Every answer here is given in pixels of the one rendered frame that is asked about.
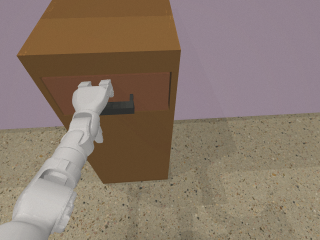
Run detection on left robot forearm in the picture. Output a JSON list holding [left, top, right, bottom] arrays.
[[12, 109, 100, 220]]

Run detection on robot left hand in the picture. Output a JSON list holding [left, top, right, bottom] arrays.
[[72, 79, 114, 143]]

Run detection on handle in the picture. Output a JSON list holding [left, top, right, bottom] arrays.
[[100, 94, 135, 116]]

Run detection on robot left upper arm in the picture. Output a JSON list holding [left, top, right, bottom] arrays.
[[0, 178, 77, 240]]

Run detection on drawer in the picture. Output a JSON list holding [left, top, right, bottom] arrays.
[[42, 72, 170, 115]]

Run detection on cabinet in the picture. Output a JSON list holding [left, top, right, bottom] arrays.
[[16, 0, 181, 184]]

